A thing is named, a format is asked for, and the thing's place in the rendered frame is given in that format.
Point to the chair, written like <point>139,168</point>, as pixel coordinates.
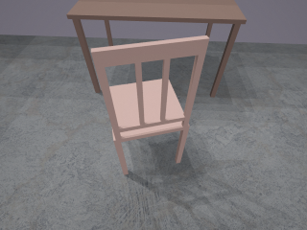
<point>148,108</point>

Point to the table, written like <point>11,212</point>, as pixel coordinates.
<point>181,11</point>

